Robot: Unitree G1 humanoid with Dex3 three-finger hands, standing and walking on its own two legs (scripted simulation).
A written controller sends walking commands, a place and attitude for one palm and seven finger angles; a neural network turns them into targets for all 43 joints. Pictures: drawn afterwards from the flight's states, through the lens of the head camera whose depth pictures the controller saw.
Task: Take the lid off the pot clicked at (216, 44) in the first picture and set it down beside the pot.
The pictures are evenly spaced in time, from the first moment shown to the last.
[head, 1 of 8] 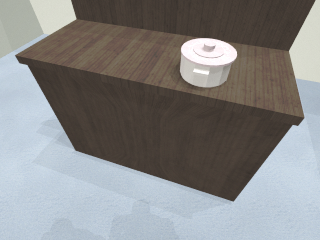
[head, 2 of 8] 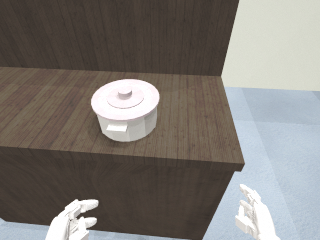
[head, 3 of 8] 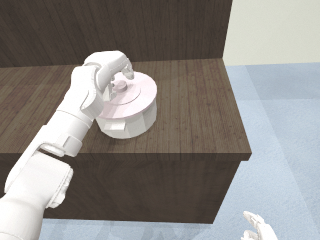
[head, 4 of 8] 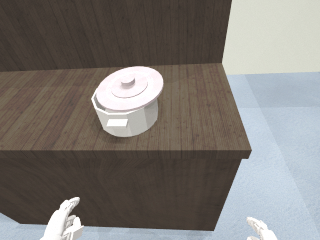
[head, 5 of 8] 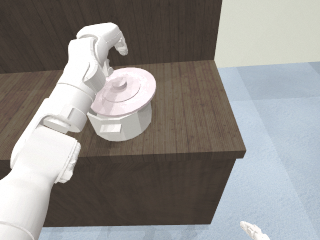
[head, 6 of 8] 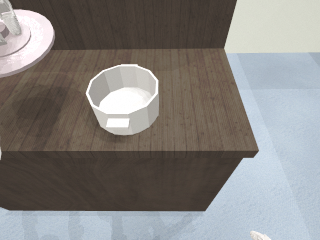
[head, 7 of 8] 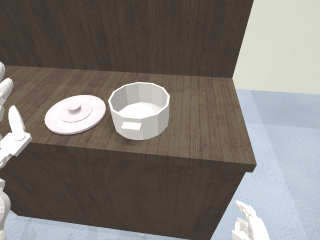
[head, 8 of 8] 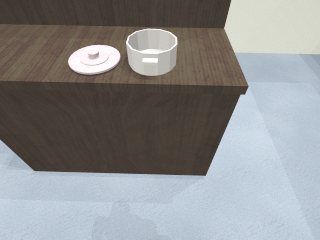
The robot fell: no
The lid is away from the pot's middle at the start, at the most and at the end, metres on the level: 0.00 0.24 0.23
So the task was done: no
